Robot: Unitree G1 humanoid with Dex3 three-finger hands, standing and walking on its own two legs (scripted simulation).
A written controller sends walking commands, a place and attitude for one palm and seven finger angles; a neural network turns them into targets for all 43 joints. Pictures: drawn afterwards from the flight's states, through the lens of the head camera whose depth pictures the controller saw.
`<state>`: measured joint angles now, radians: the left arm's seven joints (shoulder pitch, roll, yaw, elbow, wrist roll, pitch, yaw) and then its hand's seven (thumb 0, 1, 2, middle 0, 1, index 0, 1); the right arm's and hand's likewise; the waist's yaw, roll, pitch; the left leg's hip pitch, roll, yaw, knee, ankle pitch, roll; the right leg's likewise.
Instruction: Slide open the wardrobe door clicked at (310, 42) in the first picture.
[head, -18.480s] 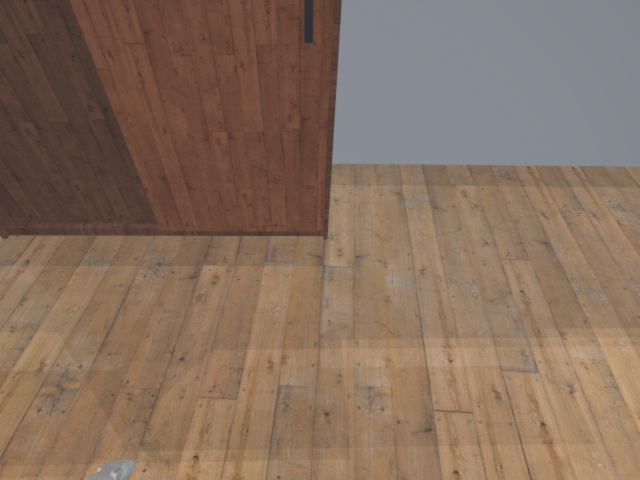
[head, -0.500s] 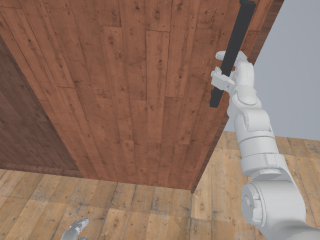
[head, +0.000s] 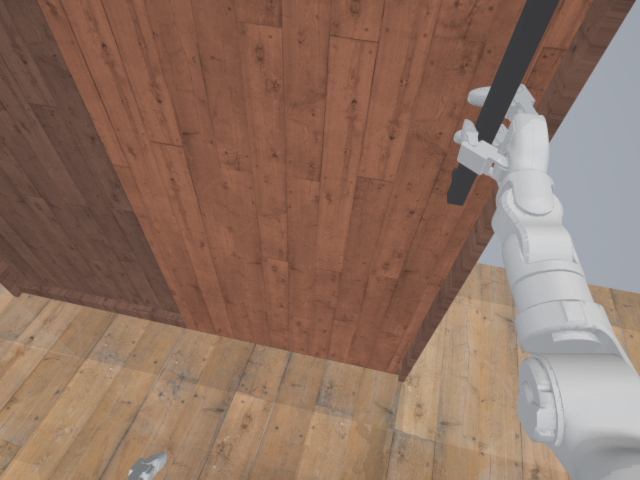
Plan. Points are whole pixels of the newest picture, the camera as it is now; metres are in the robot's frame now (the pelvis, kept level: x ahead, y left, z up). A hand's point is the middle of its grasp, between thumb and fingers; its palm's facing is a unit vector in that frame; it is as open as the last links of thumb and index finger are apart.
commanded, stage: step sideways, sliding the door along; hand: right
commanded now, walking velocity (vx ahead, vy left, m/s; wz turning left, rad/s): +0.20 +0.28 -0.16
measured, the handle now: (489, 106) +0.52 -0.15 +0.22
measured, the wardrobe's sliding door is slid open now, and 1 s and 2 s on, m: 0.02 0.15 0.53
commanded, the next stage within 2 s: none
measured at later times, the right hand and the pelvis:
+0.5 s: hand (445, 145) +0.47 -0.10 +0.19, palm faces +0.30 +0.95 -0.12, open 6.5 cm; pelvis +0.05 +0.11 -0.01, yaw -8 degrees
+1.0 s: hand (352, 127) +0.50 +0.02 +0.19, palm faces +0.40 +0.91 -0.10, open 6.6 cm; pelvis +0.14 +0.24 +0.00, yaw -16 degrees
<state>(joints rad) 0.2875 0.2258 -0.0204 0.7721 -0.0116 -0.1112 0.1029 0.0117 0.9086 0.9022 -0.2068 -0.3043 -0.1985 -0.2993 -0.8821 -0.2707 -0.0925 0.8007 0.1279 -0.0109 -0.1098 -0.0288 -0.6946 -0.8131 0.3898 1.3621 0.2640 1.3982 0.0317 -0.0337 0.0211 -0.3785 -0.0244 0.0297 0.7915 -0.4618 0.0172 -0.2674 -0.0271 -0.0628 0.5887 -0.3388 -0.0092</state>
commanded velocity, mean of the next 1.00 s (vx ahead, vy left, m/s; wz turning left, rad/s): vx -0.13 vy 0.28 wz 0.07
